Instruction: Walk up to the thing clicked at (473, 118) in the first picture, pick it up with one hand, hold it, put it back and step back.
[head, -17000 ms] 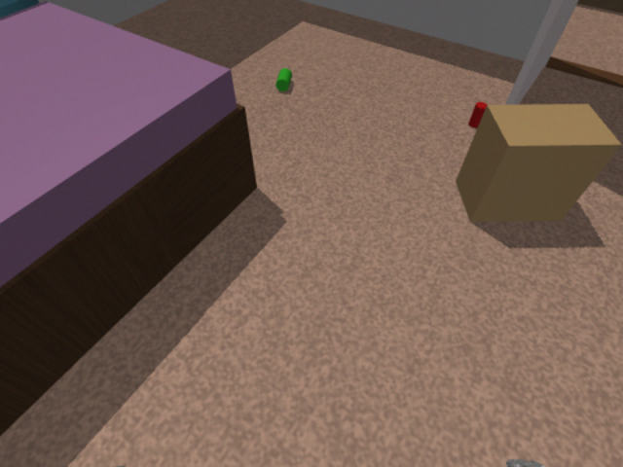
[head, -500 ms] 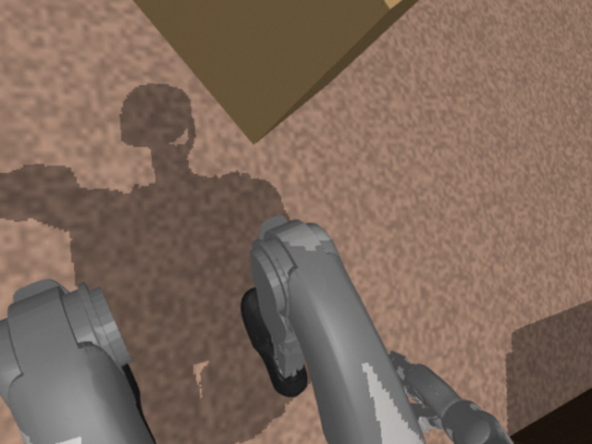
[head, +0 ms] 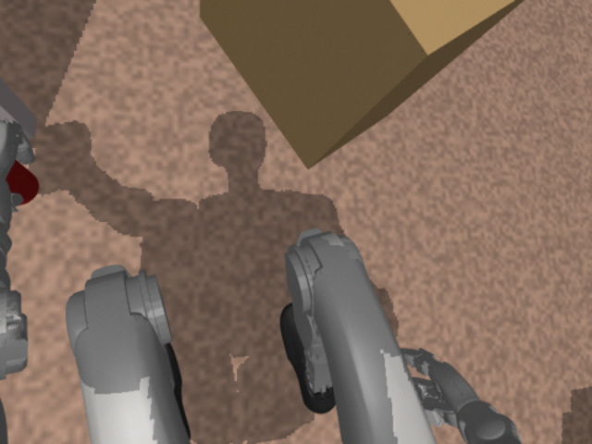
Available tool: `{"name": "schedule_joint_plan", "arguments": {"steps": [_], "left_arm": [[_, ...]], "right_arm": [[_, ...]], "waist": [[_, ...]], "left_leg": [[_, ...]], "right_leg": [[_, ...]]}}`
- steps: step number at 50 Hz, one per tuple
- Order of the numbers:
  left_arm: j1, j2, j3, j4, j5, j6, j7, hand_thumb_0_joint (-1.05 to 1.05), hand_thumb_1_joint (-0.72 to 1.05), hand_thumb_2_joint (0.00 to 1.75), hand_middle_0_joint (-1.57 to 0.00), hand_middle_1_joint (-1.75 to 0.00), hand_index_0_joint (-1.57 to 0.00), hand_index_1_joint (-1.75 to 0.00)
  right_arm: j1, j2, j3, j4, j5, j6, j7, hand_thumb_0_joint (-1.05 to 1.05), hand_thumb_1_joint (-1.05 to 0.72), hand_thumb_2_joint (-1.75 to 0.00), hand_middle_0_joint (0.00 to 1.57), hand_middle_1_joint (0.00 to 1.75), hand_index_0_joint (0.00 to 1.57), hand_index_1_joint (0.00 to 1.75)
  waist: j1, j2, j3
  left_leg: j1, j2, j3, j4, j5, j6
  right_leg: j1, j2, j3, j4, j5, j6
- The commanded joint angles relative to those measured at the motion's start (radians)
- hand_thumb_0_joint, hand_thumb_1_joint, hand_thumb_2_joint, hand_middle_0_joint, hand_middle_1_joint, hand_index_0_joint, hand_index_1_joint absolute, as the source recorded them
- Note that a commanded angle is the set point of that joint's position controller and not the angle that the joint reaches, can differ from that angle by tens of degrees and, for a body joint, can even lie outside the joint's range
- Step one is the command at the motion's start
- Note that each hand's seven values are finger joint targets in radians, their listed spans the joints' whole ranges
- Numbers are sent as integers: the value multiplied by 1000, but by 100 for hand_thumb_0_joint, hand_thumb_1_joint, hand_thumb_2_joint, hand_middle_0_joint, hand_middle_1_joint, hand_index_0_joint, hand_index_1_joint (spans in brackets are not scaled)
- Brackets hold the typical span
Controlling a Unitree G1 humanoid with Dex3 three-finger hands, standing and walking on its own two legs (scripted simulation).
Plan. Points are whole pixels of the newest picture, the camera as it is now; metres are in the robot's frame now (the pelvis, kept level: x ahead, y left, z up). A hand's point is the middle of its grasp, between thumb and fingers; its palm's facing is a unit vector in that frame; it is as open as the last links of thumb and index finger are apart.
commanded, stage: settle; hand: left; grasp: from above
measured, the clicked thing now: out of the picture +0.46 +0.33 -0.20
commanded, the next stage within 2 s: lift in 0.20 s
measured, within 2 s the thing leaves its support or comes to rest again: neither
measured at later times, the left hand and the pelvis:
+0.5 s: hand out of the picture +0.44 +0.32 -0.11, palm faces -0.45 -0.10 -0.89, open 7.9 cm; pelvis -0.01 +0.00 +0.03, yaw +2 degrees
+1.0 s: hand out of the picture +0.38 +0.32 +0.04, palm faces -0.42 -0.13 -0.90, open 7.9 cm; pelvis -0.01 +0.00 +0.14, yaw +6 degrees
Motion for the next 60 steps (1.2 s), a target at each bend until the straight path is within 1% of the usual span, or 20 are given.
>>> {"name": "schedule_joint_plan", "arguments": {"steps": [1, 5, 13, 15, 16, 17, 20, 23, 27, 28, 32, 34, 36, 38, 40, 42, 48, 55, 56, 60], "left_arm": [[-336, 241, 14, -160, -15, -17, -16, 0, 62, 93, -94, -98, -98, -94], [-353, 245, 13, -174, -8, -38, -44, 0, 60, 94, -93, -100, -96, -96], [-408, 295, 34, -203, 20, -59, -37, 0, 52, 98, -89, -101, -92, -98], [-396, 268, 19, -185, 16, -54, -33, 0, 39, 88, -86, -100, -90, -96], [-405, 262, 16, -189, 12, -52, -34, 0, 41, 90, -78, -93, -82, -90], [-400, 292, 34, -192, 13, -49, -34, 0, 33, 82, -80, -98, -85, -93], [-372, 259, 24, -216, -12, -28, -59, 0, 49, 90, -83, -99, -87, -95], [-367, 289, 37, -294, -35, -14, -91, 0, 51, 91, -84, -100, -88, -95], [-326, 264, 30, -355, -48, -11, -130, 0, 50, 89, -82, -100, -87, -95], [-299, 268, 39, -343, -42, -11, -134, 0, 49, 89, -82, -97, -87, -92], [-262, 232, 30, -409, -66, -16, -157, 0, 48, 90, -81, -99, -86, -94], [-244, 217, 20, -455, -80, -18, -165, 0, 45, 91, -80, -99, -84, -95], [-219, 217, 24, -506, -94, -17, -172, 0, 46, 95, -80, -102, -84, -98], [-180, 185, 4, -525, -111, -13, -182, 0, 47, 96, -80, -105, -84, -100], [-142, 198, 18, -541, -115, -8, -187, 0, 46, 94, -78, -105, -83, -100], [-142, 165, 6, -606, -127, -5, -194, 0, 44, 95, -78, -103, -82, -99], [-59, 147, 12, -689, -138, 28, -197, 0, 45, 97, -78, -105, -82, -101], [55, 70, -35, -767, -165, 63, -211, 0, 45, 97, -77, -107, -82, -103], [94, 73, -26, -752, -169, 69, -211, 0, 44, 99, -78, -107, -82, -103], [154, 30, -48, -795, -169, 76, -206, 0, 43, 99, -78, -105, -81, -101]], "right_arm": [[226, -253, -94, -14, 18, 20, -33, 0, -92, -90, 20, 30, 20, 30], [226, -251, -89, -34, 20, 36, -55, 0, -92, -91, 20, 30, 20, 30], [227, -244, -88, -43, 26, 53, -87, 0, -92, -90, 20, 30, 20, 30], [231, -234, -88, -45, 27, 56, -90, 0, -95, -91, 20, 30, 20, 30], [234, -231, -91, -40, 28, 59, -93, 0, -90, -89, 20, 30, 20, 30], [237, -237, -93, -40, 31, 60, -96, 0, -94, -91, 20, 30, 20, 30], [251, -238, -109, -39, 39, 63, -101, 0, -93, -91, 20, 30, 20, 30], [265, -229, -122, -45, 55, 73, -108, 0, -93, -91, 20, 30, 20, 30], [269, -219, -136, -44, 74, 84, -116, 0, -92, -91, 20, 30, 20, 30], [270, -227, -144, -43, 77, 87, -120, 0, -92, -91, 20, 30, 20, 30], [254, -217, -159, -57, 88, 91, -128, 0, -92, -91, 20, 30, 20, 30], [250, -204, -161, -66, 96, 91, -130, 0, -92, -91, 20, 30, 20, 30], [250, -199, -164, -71, 104, 91, -135, 0, -92, -91, 20, 30, 20, 30], [249, -187, -167, -76, 107, 92, -139, 0, -92, -91, 20, 30, 20, 30], [245, -186, -173, -74, 112, 94, -147, 0, -92, -91, 20, 30, 20, 30], [240, -183, -181, -79, 117, 95, -152, 0, -92, -91, 20, 30, 20, 30], [195, -173, -190, -90, 132, 105, -173, 0, -92, -91, 20, 30, 20, 30], [148, -146, -184, -99, 147, 110, -202, 0, -91, -90, 20, 30, 20, 30], [142, -147, -181, -95, 150, 110, -207, 0, -91, -90, 20, 30, 20, 30], [126, -138, -180, -90, 160, 103, -226, 0, -91, -90, 20, 30, 20, 30]], "waist": [[-23, 274, -677], [-26, 266, -641], [0, 335, -715], [-7, 333, -709], [-6, 326, -702], [2, 327, -704], [19, 350, -740], [35, 348, -826], [49, 321, -814], [52, 315, -773], [62, 292, -751], [67, 289, -765], [79, 271, -821], [77, 232, -807], [90, 220, -799], [93, 236, -818], [109, 244, -777], [112, 205, -718], [118, 191, -687], [127, 198, -654]], "left_leg": [[515, -11, 130, -243, 193, 59], [525, -15, 134, -265, 169, 57], [593, -15, 143, -305, 175, 50], [605, -15, 142, -323, 161, 50], [591, -17, 147, -326, 147, 52], [588, -20, 146, -335, 133, 52], [644, -21, 152, -371, 132, 50], [675, -22, 165, -380, 179, 56], [700, -24, 161, -413, 192, 59], [691, -27, 154, -431, 169, 56], [718, -26, 144, -489, 96, 58], [749, -23, 144, -524, 79, 59], [779, -26, 153, -533, 125, 62], [792, -24, 163, -545, 151, 67], [812, -25, 163, -572, 158, 68], [875, -22, 155, -615, 164, 64], [1011, -16, 141, -751, 155, 58], [1172, -13, 147, -927, 149, 55], [1182, -13, 149, -954, 139, 55], [1296, -8, 137, -1065, 149, 48]], "right_leg": [[360, 27, -76, -292, 281, -86], [346, 20, -75, -315, 247, -90], [338, 13, -65, -314, 245, -96], [339, 15, -64, -321, 234, -95], [337, 15, -58, -333, 219, -93], [331, 13, -58, -339, 198, -96], [339, 4, -60, -351, 205, -97], [417, 3, -39, -374, 247, -92], [409, -1, -37, -397, 254, -94], [385, -4, -41, -403, 224, -100], [384, -8, -32, -451, 155, -100], [418, -8, -24, -480, 145, -96], [472, -7, -17, -506, 185, -93], [520, -5, -7, -554, 205, -87], [552, -9, 0, -581, 210, -85], [577, -13, -2, -600, 217, -87], [669, -20, 6, -705, 215, -82], [847, -19, 22, -883, 214, -76], [871, -20, 26, -910, 205, -75], [958, -20, 30, -985, 220, -76]]}}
